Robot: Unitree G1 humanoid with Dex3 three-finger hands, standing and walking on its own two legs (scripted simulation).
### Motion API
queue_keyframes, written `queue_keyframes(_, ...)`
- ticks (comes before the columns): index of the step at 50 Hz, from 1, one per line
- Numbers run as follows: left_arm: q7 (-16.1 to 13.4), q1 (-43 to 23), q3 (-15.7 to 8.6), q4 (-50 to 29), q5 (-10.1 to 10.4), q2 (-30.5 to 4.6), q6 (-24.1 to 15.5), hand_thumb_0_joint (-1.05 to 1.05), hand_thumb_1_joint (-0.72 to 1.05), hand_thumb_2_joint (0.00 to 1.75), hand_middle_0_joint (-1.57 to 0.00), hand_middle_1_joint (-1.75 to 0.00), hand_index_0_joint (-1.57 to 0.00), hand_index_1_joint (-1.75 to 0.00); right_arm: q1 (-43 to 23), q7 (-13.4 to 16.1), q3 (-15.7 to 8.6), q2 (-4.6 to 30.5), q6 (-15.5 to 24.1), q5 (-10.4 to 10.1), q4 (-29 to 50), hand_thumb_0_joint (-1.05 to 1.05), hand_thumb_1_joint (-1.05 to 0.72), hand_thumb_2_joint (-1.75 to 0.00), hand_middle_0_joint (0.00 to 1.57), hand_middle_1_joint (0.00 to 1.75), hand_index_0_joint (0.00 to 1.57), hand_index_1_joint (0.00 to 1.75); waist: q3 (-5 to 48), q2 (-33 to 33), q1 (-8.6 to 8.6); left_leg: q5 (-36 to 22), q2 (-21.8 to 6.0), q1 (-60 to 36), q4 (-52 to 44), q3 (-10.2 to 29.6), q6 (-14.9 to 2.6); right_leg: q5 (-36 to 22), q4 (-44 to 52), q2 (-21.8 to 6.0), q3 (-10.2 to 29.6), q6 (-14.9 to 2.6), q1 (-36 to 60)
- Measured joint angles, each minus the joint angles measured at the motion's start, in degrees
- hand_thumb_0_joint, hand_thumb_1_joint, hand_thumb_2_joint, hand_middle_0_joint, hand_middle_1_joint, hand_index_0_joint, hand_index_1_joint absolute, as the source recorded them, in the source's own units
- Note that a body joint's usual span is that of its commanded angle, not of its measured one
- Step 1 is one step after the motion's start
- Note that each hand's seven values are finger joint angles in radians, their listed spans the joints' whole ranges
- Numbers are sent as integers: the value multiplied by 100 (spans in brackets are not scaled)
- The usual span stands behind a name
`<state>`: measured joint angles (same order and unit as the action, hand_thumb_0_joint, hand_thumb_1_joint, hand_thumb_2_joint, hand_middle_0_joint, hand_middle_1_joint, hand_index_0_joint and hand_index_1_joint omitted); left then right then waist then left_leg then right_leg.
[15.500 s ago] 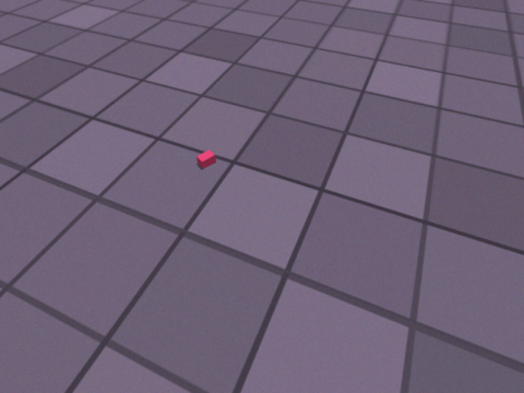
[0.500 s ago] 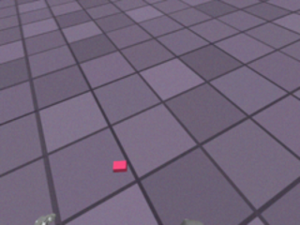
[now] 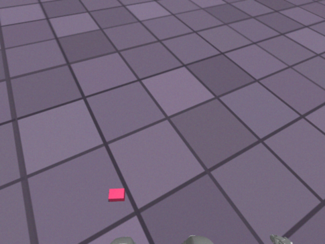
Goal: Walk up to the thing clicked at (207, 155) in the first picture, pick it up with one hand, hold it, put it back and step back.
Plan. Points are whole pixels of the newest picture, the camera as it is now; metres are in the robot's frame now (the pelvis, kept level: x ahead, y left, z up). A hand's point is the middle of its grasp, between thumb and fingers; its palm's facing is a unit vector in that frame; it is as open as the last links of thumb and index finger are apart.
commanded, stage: walk up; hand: left
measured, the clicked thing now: (117, 194) +0.45 +0.24 -0.73
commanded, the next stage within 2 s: stand in 1.30 s
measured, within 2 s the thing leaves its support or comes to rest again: neither
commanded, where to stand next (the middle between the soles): +0.07 -0.01 m, yaw +2 degrees
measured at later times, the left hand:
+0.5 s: hand out of the picture +0.14 +0.23 -0.13, palm faces +0.01 -0.94 -0.34, open 7.4 cm
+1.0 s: hand out of the picture +0.11 +0.24 -0.13, palm faces +0.03 -0.94 -0.33, open 7.4 cm
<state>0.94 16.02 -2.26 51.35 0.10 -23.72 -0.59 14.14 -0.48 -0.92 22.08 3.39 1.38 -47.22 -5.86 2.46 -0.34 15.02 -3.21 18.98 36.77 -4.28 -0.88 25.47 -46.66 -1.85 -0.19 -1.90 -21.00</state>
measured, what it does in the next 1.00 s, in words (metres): steps on the spot: right foot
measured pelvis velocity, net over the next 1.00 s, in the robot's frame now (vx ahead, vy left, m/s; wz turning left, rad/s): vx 0.04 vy -0.02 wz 0.02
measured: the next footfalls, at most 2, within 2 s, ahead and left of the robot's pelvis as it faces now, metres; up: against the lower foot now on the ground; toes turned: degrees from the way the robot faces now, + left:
right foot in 0.06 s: +0.08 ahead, -0.15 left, +0.00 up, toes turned -1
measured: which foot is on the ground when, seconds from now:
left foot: down 0.00-1.00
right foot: up 0.00-0.04, down 0.06-1.00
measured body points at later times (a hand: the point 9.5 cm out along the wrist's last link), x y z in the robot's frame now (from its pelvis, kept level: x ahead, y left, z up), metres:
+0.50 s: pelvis +0.03 -0.02 +0.02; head +0.04 -0.02 +0.47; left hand +0.14 +0.28 -0.11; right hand +0.11 -0.32 -0.12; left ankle +0.05 +0.12 -0.72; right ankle +0.04 -0.15 -0.72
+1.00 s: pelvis +0.04 -0.02 +0.02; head +0.04 -0.02 +0.47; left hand +0.11 +0.29 -0.11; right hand +0.13 -0.32 -0.11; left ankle +0.05 +0.12 -0.72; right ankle +0.04 -0.15 -0.72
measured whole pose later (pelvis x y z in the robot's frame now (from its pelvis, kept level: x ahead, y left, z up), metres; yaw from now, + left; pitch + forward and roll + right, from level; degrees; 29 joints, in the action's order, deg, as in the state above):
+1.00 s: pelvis +0.04 -0.02 +0.02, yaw +1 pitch -2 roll +0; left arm 0.7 4.7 -1.2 67.7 -0.2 -19.9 -0.2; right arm 4.7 -0.4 0.3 20.1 0.6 0.5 -66.7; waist -2.5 -0.2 -0.1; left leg 9.2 -2.4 8.2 19.6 -1.4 1.4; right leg 10.3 -18.4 -1.6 -2.7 1.0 -5.9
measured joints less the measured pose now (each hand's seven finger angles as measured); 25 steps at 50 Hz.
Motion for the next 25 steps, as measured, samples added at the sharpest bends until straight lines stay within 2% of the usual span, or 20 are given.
queue_keyframes(2, -7, -42, -8, 76, -17, 21, -21, 0, 91, 90, -21, -30, -20, -30, -75, 3, 15, 44, -73, -29, -31, 1, -90, -90, 21, 30, 21, 30, 5, -91, 12, 143, -52, 77, 220, 30, 44, -390, 571, -1, -63, -10, 189)
queue_keyframes(4, -33, -98, -23, 183, -62, 57, -52, 0, 91, 90, -21, -30, -20, -30, -174, 14, 20, 73, -170, -81, -126, 1, -90, -90, 21, 30, 21, 30, 2, -235, -2, 316, -149, 154, 497, 96, 114, -815, 849, 73, -118, 140, 333)
queue_keyframes(7, -27, -175, 40, 333, -86, 105, -48, 0, 91, 90, -21, -30, -20, -30, -303, 31, 28, 8, -284, -145, -367, 1, -91, -90, 21, 30, 21, 30, 83, -279, -21, 538, -15, 98, 493, 210, 92, -674, 718, 30, -110, 233, 321)
queue_keyframes(10, -23, -325, 118, 480, -48, 187, -20, 0, 91, 90, -21, -30, -20, -30, -369, 12, 61, -23, -248, -160, -613, 1, -91, -90, 21, 30, 21, 30, 150, -316, -23, 195, 68, -76, 172, 195, 146, -654, 784, -33, -77, 287, 390)
queue_keyframes(16, -21, -708, 183, 686, -1, 269, -64, 0, 90, 90, -21, -30, -20, -30, -533, -41, 183, -135, -240, -161, -1093, 1, -91, -90, 21, 30, 21, 30, 189, -329, -9, 33, 77, -363, -337, 218, 187, -846, 1279, -27, -123, 269, 680)
queue_keyframes(25, -31, -1220, 202, 1046, 30, 348, -21, 0, 90, 90, -21, -30, -20, -30, -752, -23, 183, -145, -250, -134, -1611, 1, -91, -90, 21, 30, 21, 30, 243, -279, 64, -300, 78, -747, -1058, 252, 215, -1179, 2029, -3, -187, 268, 1094)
